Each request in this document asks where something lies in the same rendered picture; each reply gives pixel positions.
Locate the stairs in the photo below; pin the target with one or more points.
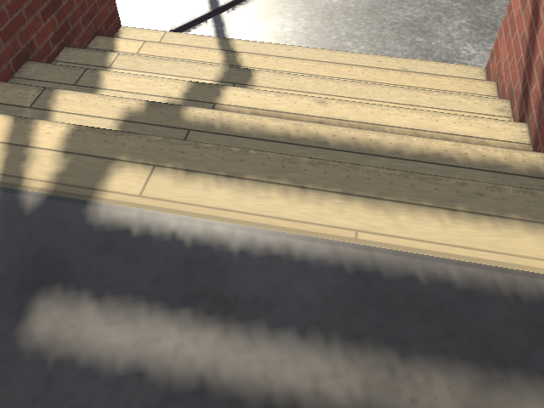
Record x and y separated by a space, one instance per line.
412 115

